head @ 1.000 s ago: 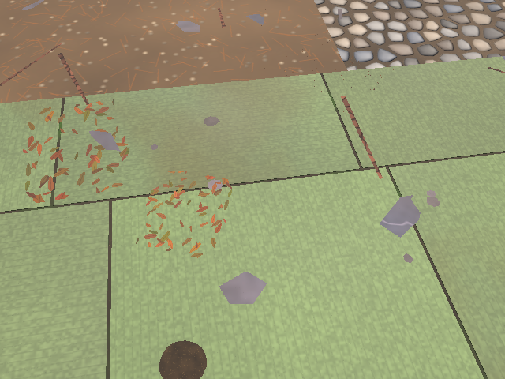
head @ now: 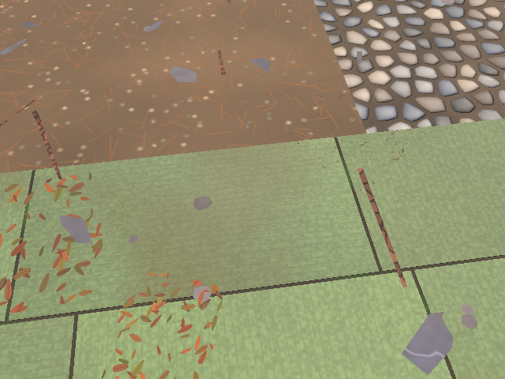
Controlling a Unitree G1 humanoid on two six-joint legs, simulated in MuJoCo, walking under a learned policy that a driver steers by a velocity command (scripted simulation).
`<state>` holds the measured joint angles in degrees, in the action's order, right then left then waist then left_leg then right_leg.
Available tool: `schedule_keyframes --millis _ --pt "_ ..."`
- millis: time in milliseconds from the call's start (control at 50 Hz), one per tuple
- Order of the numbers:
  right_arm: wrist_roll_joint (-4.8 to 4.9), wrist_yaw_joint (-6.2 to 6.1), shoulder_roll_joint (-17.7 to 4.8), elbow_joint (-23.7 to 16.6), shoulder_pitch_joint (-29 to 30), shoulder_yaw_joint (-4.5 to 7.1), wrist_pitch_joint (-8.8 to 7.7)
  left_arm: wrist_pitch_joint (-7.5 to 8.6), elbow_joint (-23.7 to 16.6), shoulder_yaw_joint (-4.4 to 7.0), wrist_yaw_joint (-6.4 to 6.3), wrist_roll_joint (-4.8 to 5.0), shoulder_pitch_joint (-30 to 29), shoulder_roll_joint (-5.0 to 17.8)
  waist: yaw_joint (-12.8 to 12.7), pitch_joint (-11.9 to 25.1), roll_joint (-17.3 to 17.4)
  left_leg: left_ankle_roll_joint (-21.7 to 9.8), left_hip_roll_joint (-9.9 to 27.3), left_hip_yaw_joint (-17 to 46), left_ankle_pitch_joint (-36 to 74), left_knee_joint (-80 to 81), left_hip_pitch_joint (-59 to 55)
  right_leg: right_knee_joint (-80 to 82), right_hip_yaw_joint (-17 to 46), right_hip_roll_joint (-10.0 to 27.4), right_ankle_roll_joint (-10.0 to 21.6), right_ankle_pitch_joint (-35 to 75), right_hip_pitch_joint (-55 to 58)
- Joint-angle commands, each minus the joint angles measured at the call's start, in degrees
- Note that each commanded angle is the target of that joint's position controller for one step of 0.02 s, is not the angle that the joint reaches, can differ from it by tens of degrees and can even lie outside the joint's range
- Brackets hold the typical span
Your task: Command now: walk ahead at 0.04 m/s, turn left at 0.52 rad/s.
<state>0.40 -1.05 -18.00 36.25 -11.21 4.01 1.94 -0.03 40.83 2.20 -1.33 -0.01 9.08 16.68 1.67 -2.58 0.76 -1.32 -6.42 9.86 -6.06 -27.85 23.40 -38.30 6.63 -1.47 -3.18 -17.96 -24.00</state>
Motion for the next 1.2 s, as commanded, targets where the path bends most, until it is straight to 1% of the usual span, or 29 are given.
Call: schedule_keyframes --millis 20,40,60,80,100,160,280,400,440,460,480,500,520,540,580,600,640,680,740,920,980,1020,1040,1060,1080,1100,1120,1140,1200 --pt "0.68 -0.62 -8.1 -4.6 2.1 2.37 0.28 1.72 -2.3 2.33 0.39 0.23 5.2 5.8 -3.2 8.8 8.3 -6.9 11.1 16.2 -7.4 6.1 -4.3 12.9 -2.5 -0.5 2.0 6.4 10.6" --pt "0.66 -0.61 -6.2 -4.5 0.3 1.78 0.32 1.77 -2.4 3.29 0.11 -0.52 6.7 9.2 -2.9 9.4 3.7 -3.9 8.1 13.2 -14.3 0.3 0.0 17.5 3.5 7.4 5.0 6.2 16.0" --pt "0.52 -0.4 -3.5 -5.9 -0.6 1.21 -0.05 1.03 -2.8 4.52 -0.26 -2.08 4.8 14.5 -0.4 6.6 -12.4 -0.2 -1.0 1.2 -25.0 -12.2 10.9 21.6 17.7 19.4 12.5 10.2 17.5" --pt "-0.23 -0.32 -7.5 -6.1 -0.5 2.41 -0.89 1.09 -3.6 4.27 -0.14 -3.48 3.6 12.7 -1.5 6.4 -15.9 2.4 0.4 -2.0 -28.9 -26.9 12.3 23.2 24.1 25.3 18.4 14.3 12.9" --pt "0.19 -0.19 -10.0 -4.6 -1.9 3.45 -0.85 1.28 -4.9 3.25 -0.47 -3.01 0.4 9.4 -0.5 5.8 -10.9 3.2 2.2 -0.9 -25.5 -33.8 11.6 22.1 19.5 22.8 17.8 15.6 12.0" --pt "0.35 -0.67 -7.1 -1.9 -4.5 3.16 0.97 1.17 -5.5 2.15 -1.05 -0.59 -3.3 6.1 -0.2 3.9 -7.5 6.1 3.3 -3.0 -18.0 -42.5 13.7 19.6 6.7 15.9 13.7 20.8 14.1" --pt "0.93 0.34 -3.7 -6.0 2.8 1.44 0.92 -0.49 -3.9 3.33 -1.61 -0.97 1.7 8.6 -4.6 5.6 -10.3 8.2 7.2 -7.8 -16.5 -28.9 12.1 18.8 0.5 17.1 16.1 26.9 22.6" --pt "0.85 1.62 -4.4 -7.0 2.5 1.56 1.61 -0.55 -3.4 4.72 -0.18 0.42 0.1 11.3 -4.1 6.6 -11.5 5.1 7.4 -12.6 -16.2 -13.4 0.3 17.0 -3.1 19.6 15.8 29.9 19.9" --pt "0.88 2.07 -4.2 -6.3 -0.1 1.9 1.82 -0.41 -3.0 4.9 -0.05 1.52 -1.2 11.4 -1.9 6.7 -10.8 2.4 6.5 -14.1 -9.6 -2.9 -5.4 13.4 -5.1 19.2 13.4 28.8 18.5" --pt "0.75 1.91 -4.9 -5.5 -2.2 2.39 1.81 -0.22 -2.2 4.68 -0.01 1.92 -0.1 10.2 -0.9 7.1 -9.1 0.4 5.3 -13.9 -3.7 3.5 -11.0 9.9 -7.3 17.7 10.5 24.9 15.7" --pt "0.75 1.31 -8.2 -5.2 -4.3 3.51 1.71 0.05 -1.2 4.15 0.22 0.97 2.8 7.9 -1.0 8.3 -1.5 -2.2 9.1 -6.8 8.5 6.7 -20.3 1.2 -12.0 14.2 5.6 14.8 7.7" --pt "0.29 0.29 -15.5 -6.8 -5.0 4.9 1.43 0.25 -3.9 2.53 0.65 -2.72 2.5 3.6 -2.7 8.5 18.1 -10.4 25.1 14.7 33.6 4.5 -29.5 -17.0 -16.0 5.9 -0.7 -18.4 -11.0" --pt "-1.9 1.01 -13.9 -7.2 -6.0 4.3 0.02 0.41 -5.6 3.37 -0.02 -1.87 -4.1 6.5 2.8 11.2 13.5 -19.4 29.6 19.4 30.3 6.5 -23.7 -27.0 -6.1 2.4 -1.6 -22.4 -14.5" --pt "-2.06 1.31 -12.1 -6.7 -4.0 3.65 -1.09 0.06 -5.5 4.02 -0.35 -0.31 -5.3 8.2 1.8 8.7 8.7 -17.8 26.1 14.2 24.8 7.5 -21.7 -30.6 -3.8 3.6 -1.1 -18.1 -15.1" --pt "-0.2 0.7 -8.2 -6.6 2.2 2.46 -1.59 -0.52 -3.3 4.43 -1.04 -0.27 -2.7 8.4 -1.3 6.7 5.6 -12.2 20.7 7.6 18.3 7.4 -19.4 -28.4 -2.9 4.8 -0.9 -9.4 -14.9" --pt "0.35 0.27 -6.7 -6.2 2.8 1.74 -1.52 -0.59 -2.3 4.47 -0.81 -0.61 -0.2 8.4 -2.2 8.1 6.0 -11.6 19.1 5.4 13.5 8.4 -18.4 -27.9 -4.0 4.6 -1.4 -5.2 -12.6" --pt "-0.06 -0.08 -4.5 -4.6 0.2 0.76 -1.85 -0.05 -1.1 3.91 0.45 0.18 1.6 7.0 -1.4 9.0 7.8 -11.0 17.3 4.5 -7.3 12.7 -18.7 -24.5 -6.0 4.8 -1.3 1.1 -10.9" --pt "-0.7 -0.09 -5.4 -3.2 -1.4 0.75 -2.55 0.61 -1.6 3.31 1.17 1.0 -1.1 6.3 0.3 5.3 9.3 -10.6 17.8 5.9 -18.4 16.7 -18.5 -17.1 -6.4 5.1 -0.7 3.4 -11.7" --pt "-1.18 -0.17 -7.7 -1.6 -2.6 1.44 -3.8 1.78 -2.3 2.88 1.71 1.12 -3.4 6.3 1.5 1.9 7.8 -10.9 20.4 6.3 -18.6 18.8 -19.5 -8.9 -5.6 5.7 0.9 4.7 -12.3" --pt "0.51 1.3 -9.1 2.5 -3.6 2.57 -5.72 2.59 -3.2 1.81 2.96 1.56 -2.5 5.0 1.8 -1.6 4.8 -10.7 23.3 -0.5 -17.3 20.4 -18.6 0.2 -6.7 6.3 4.6 2.5 -8.3" --pt "1.2 1.61 -9.2 3.1 -2.3 2.81 -5.36 2.76 -3.3 1.68 3.4 1.61 -0.2 4.9 -0.3 -0.9 3.4 -8.9 22.5 -4.7 -15.4 16.7 -16.7 4.3 -9.5 5.3 6.5 4.3 -1.4" --pt "0.67 1.5 -7.6 3.2 -1.7 2.24 -5.15 2.63 -1.0 2.97 2.98 1.69 8.0 7.0 -4.4 2.5 1.3 -6.0 18.9 -10.4 -7.0 5.1 -10.3 6.4 -12.3 1.3 8.3 3.6 12.6" --pt "-0.52 1.36 -4.5 2.5 -1.2 1.11 -5.44 2.59 0.6 4.85 2.45 2.22 16.3 11.3 -7.9 6.6 -5.6 -2.2 14.4 -16.5 -1.6 -12.5 -3.8 9.9 -3.6 5.3 11.1 1.7 23.5" --pt "-1.78 1.34 -0.4 -2.3 0.0 -0.34 -6.63 2.98 0.0 6.39 2.14 1.74 20.8 19.8 -7.4 9.4 -22.2 3.5 3.4 -16.8 -21.9 -35.6 18.9 20.9 30.2 19.2 22.1 -9.1 36.2" --pt "0.08 1.66 -4.4 -1.7 1.5 0.3 -8.22 3.91 -1.1 4.9 2.61 1.34 20.3 15.0 -8.7 11.0 -14.5 2.6 4.7 -5.7 -25.6 -43.5 26.2 26.6 38.5 22.0 24.2 -16.3 38.4" --pt "1.73 2.31 -6.9 -2.2 3.1 0.85 -9.2 4.47 -1.9 4.0 2.68 0.76 17.5 12.0 -7.7 6.5 -11.6 0.8 7.7 -4.9 -21.0 -44.4 29.6 26.1 33.0 21.2 22.6 -13.6 36.0" --pt "1.21 2.32 -6.9 -1.4 3.1 0.75 -9.62 4.65 -2.8 3.46 2.69 0.61 15.1 10.1 -6.4 4.8 -6.8 0.1 9.9 -5.2 -16.1 -41.8 27.7 25.0 26.8 18.7 20.7 -8.0 32.2" --pt "-0.33 2.17 -6.5 -1.2 3.7 0.79 -9.82 4.38 -3.4 3.04 2.54 0.67 12.7 9.1 -5.2 3.0 -3.6 0.2 11.1 -5.3 -12.3 -37.2 25.5 25.0 22.4 16.8 19.4 -1.6 28.4" --pt "-1.33 2.4 -5.2 -0.6 3.1 0.95 -8.89 4.18 -4.4 2.66 1.67 0.47 10.6 8.9 -2.7 2.4 -4.8 2.1 10.6 -6.6 -5.8 -29.6 18.8 26.8 14.6 12.8 18.3 13.7 22.1"
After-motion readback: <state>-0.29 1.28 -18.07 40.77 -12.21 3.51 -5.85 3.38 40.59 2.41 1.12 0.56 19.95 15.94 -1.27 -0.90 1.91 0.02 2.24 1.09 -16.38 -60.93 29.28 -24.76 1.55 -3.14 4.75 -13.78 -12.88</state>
